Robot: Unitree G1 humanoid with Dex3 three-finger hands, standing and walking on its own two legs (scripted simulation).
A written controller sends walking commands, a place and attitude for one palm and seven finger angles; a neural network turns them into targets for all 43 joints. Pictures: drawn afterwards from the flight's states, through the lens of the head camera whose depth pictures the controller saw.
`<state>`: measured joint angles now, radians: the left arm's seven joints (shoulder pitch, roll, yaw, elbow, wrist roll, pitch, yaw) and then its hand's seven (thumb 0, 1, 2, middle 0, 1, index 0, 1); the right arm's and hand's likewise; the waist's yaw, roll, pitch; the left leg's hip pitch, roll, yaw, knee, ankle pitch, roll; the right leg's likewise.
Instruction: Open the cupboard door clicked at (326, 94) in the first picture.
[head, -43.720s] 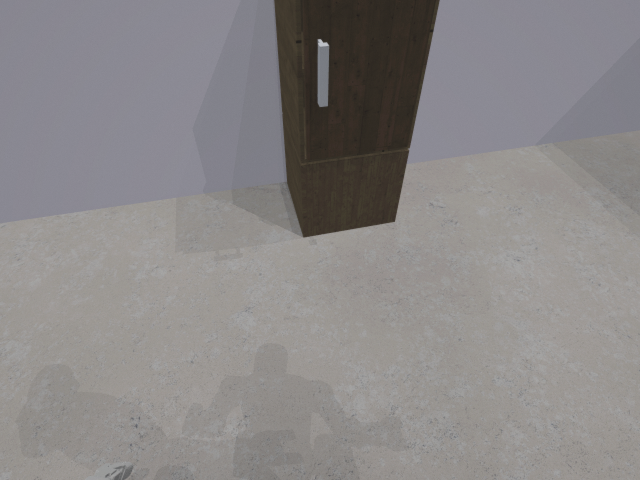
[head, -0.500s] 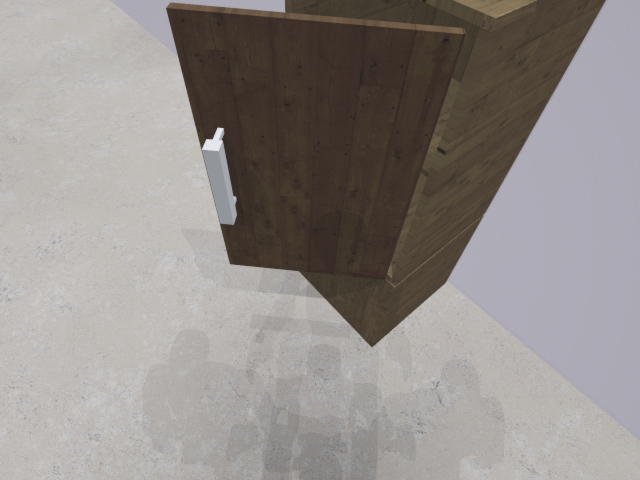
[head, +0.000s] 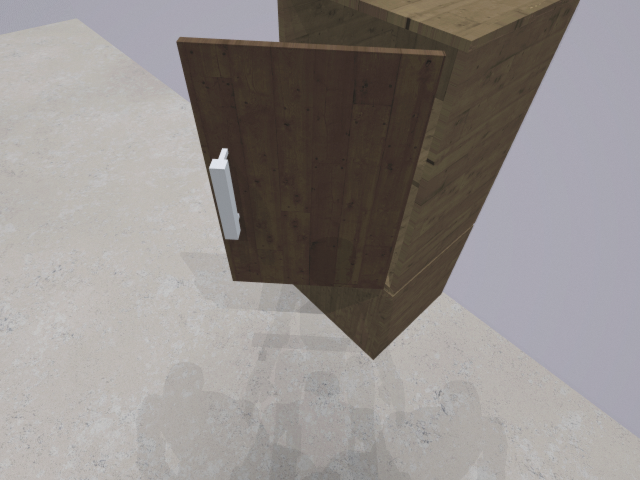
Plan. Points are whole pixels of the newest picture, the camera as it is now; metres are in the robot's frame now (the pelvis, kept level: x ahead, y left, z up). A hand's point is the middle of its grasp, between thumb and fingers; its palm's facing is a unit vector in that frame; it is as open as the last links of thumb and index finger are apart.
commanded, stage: look again from close up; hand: left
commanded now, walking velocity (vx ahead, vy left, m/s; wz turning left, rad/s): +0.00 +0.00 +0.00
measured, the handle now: (228, 195) +0.60 +0.21 -0.03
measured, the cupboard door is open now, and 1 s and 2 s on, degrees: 44 44 44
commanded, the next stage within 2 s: shuffle to correct the standing spot in 0.52 s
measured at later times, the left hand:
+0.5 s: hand out of the picture +0.00 +0.18 -0.17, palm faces -0.01 -0.97 -0.24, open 7.4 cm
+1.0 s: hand out of the picture +0.04 +0.18 -0.20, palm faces +0.02 -0.98 -0.18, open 7.4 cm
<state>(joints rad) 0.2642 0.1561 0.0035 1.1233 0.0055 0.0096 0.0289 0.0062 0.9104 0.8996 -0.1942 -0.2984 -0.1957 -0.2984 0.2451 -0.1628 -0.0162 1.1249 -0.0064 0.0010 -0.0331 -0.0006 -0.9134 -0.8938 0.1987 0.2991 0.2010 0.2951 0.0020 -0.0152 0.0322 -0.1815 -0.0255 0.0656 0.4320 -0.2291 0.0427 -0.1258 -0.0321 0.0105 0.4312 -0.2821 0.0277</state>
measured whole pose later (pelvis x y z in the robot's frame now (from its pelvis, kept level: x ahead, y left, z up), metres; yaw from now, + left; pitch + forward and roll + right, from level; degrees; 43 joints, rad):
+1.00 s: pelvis +0.07 +0.00 -0.01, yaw -1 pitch +1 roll +0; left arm 0.33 0.18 0.01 1.09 0.02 0.01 0.03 0.01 0.91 0.90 -0.20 -0.30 -0.20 -0.30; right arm 0.27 -0.16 0.00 1.07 -0.02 -0.05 -0.03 0.00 -0.91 -0.89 0.20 0.30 0.20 0.29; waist 0.02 -0.05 0.04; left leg -0.18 -0.02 0.10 0.57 -0.41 0.06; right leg -0.24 -0.03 -0.01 0.77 -0.50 -0.01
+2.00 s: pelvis +0.08 +0.04 +0.00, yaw -1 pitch +0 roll +1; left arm 0.30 0.17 -0.02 1.03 0.01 0.01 0.02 0.01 0.91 0.90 -0.19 -0.30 -0.20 -0.30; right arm 0.29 -0.22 0.00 1.00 -0.02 0.00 -0.02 0.00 -0.91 -0.89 0.20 0.30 0.20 0.30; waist 0.00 0.06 0.02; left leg -0.17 -0.05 0.12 0.43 -0.25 0.06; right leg -0.27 -0.05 0.00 0.50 -0.23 0.02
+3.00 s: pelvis +0.07 -0.01 -0.07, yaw +1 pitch +11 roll +2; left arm 0.36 0.18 0.17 0.29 -0.26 -0.61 -0.38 0.01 0.66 0.79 -0.21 -0.46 -0.21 -0.46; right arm 0.13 -0.29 -0.08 0.55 0.02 -0.28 0.00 0.01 -0.90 -0.89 0.20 0.30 0.20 0.30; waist 0.00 -0.06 -0.13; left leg -0.69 0.01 0.05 0.99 -0.48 0.00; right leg -0.76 -0.03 -0.06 1.02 -0.46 -0.04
